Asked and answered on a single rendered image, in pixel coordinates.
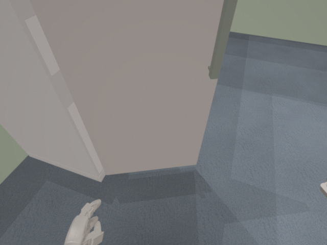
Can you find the fridge door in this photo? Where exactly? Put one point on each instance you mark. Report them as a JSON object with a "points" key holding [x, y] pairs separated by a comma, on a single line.
{"points": [[137, 71]]}

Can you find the robot left hand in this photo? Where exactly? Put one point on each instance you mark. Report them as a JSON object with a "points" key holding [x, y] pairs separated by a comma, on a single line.
{"points": [[79, 231]]}

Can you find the handle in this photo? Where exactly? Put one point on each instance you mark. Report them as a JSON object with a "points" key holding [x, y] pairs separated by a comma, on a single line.
{"points": [[226, 18]]}

